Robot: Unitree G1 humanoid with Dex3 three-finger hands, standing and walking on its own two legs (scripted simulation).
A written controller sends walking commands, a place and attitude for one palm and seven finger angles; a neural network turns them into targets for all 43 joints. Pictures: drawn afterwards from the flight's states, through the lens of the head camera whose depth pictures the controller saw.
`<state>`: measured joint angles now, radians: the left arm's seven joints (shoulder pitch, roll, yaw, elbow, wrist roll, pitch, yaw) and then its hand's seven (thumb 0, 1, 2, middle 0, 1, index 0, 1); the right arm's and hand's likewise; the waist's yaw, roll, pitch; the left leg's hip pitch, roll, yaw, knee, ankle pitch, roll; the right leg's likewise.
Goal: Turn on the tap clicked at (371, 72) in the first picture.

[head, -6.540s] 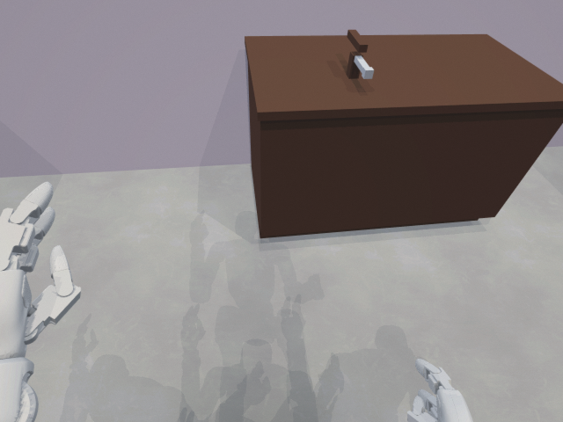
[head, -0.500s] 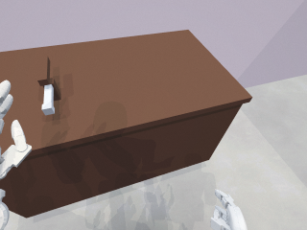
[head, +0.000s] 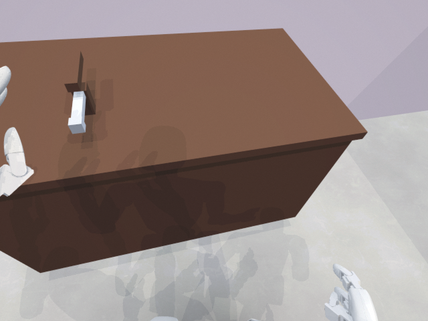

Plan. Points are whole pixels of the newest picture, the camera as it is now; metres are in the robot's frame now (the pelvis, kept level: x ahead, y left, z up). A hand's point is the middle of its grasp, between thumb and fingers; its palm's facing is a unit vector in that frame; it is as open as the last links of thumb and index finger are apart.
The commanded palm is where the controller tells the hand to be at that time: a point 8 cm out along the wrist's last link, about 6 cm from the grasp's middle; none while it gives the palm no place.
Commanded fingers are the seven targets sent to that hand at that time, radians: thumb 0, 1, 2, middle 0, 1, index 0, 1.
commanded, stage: come to a stop and stand still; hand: left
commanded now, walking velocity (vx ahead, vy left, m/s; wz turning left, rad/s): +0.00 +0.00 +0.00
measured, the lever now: (77, 125) +0.47 +0.38 +0.02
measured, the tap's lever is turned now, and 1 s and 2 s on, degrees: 0 0 0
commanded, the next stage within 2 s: look again from close up in 0.68 s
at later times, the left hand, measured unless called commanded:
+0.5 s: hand out of the picture +0.17 +0.30 +0.20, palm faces +0.48 -0.82 -0.30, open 7.5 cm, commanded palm +0.11 +0.32 +0.19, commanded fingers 0.00 0.90 0.90 -0.20 -0.30 -0.20 -0.30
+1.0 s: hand out of the picture +0.17 +0.30 +0.17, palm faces +0.46 -0.81 -0.36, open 7.5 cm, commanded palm +0.12 +0.32 +0.19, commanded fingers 0.00 0.90 0.90 -0.20 -0.30 -0.20 -0.30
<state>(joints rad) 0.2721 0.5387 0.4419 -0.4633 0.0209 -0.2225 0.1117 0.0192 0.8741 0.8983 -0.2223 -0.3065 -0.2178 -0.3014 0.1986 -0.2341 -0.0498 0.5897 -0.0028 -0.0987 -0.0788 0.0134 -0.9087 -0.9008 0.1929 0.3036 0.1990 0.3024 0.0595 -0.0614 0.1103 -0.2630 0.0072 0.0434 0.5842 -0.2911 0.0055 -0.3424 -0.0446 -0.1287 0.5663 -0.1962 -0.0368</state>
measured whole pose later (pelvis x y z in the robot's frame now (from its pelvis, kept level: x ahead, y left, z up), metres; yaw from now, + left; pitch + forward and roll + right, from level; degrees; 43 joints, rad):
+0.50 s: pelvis -0.05 +0.04 +0.01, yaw -1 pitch -6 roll -1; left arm 0.27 0.33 0.37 -0.37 0.01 -0.25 0.10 0.02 0.89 0.90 -0.21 -0.30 -0.20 -0.30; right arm 0.28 -0.19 0.05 0.59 -0.01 -0.19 0.01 0.02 -0.90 -0.90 0.20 0.30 0.21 0.30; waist 0.06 0.00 0.05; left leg -0.23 -0.01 0.08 0.52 -0.23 0.05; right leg -0.22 0.02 0.00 0.46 -0.20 0.00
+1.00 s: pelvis -0.04 +0.04 +0.02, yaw +2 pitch -3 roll -1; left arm 0.36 0.32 0.33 -0.35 0.01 -0.22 0.11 0.02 0.88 0.90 -0.21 -0.30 -0.21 -0.30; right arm 0.26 -0.19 0.04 0.59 -0.01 -0.15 -0.03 0.02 -0.90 -0.90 0.20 0.30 0.21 0.30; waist 0.05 0.00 0.03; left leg -0.21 -0.03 0.06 0.41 -0.17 0.05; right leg -0.21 0.05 0.06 0.37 -0.16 -0.01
